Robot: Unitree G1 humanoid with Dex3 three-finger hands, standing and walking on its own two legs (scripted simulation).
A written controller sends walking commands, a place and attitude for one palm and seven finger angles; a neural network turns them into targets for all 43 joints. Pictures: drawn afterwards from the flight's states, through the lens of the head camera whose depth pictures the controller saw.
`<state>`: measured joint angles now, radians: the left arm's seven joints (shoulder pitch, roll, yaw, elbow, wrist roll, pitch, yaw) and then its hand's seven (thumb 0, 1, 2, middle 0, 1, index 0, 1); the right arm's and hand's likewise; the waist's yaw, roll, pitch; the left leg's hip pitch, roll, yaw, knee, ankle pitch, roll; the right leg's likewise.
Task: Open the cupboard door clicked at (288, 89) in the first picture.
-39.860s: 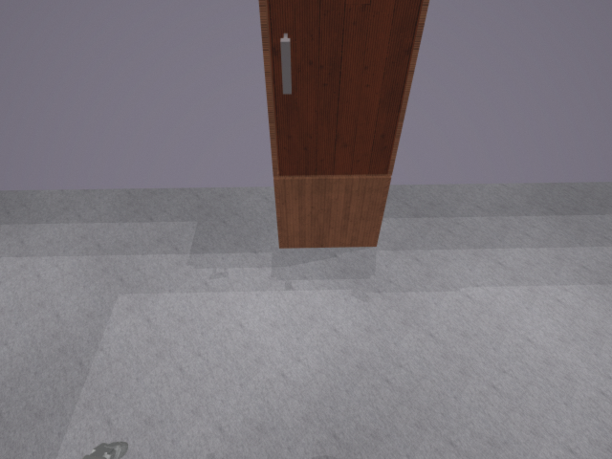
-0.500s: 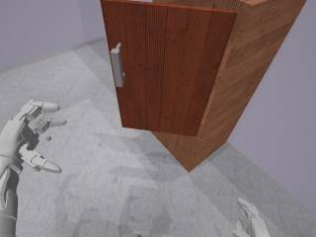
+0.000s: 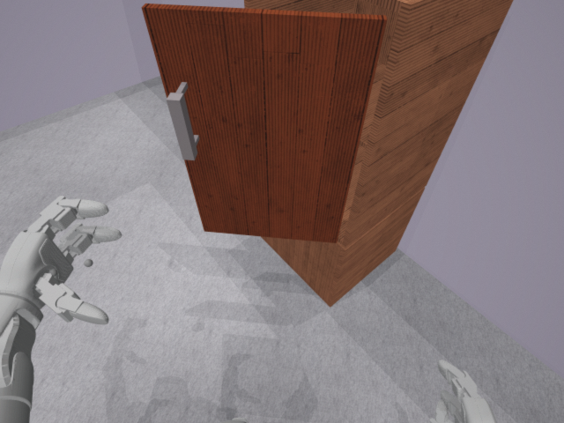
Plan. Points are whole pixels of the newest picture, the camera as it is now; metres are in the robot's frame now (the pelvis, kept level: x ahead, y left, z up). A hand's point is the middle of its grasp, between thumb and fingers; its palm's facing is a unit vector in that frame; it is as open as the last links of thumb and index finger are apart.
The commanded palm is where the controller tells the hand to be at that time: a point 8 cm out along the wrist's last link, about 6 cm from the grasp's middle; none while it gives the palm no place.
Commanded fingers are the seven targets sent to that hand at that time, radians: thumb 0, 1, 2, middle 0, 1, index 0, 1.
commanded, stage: move the hooked fingers beside the handle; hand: left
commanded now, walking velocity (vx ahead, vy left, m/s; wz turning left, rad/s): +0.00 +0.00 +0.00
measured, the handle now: (186, 121) +0.62 +0.23 +0.08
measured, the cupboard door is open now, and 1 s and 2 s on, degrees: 44 44 44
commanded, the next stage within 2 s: none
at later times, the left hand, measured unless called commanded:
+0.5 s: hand (109, 217) +0.36 +0.27 +0.10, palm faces -0.03 -1.00 -0.01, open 14.0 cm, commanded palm +0.34 +0.32 +0.09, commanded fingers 0.00 -0.50 0.30 -0.30 -1.20 -0.30 -1.20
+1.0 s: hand (124, 178) +0.45 +0.29 +0.09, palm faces -0.03 -1.00 +0.02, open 14.0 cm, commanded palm +0.43 +0.34 +0.09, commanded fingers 0.00 -0.50 0.30 -0.30 -1.20 -0.30 -1.20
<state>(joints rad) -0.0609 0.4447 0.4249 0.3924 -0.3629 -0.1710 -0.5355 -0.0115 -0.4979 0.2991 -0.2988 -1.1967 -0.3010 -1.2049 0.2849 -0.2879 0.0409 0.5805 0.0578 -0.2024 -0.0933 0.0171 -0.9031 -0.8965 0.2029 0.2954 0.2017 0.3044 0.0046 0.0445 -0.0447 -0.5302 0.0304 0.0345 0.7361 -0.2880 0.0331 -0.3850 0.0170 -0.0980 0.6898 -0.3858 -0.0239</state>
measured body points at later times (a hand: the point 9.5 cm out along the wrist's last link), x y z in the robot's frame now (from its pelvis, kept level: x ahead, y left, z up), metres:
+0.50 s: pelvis +0.01 -0.01 -0.01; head +0.05 -0.01 +0.44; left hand +0.35 +0.33 +0.10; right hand +0.13 -0.28 -0.10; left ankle +0.05 +0.10 -0.71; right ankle -0.02 -0.10 -0.71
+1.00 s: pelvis +0.01 +0.02 -0.01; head +0.09 +0.04 +0.43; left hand +0.44 +0.34 +0.09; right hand +0.07 -0.26 -0.11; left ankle +0.05 +0.10 -0.71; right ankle -0.02 -0.10 -0.71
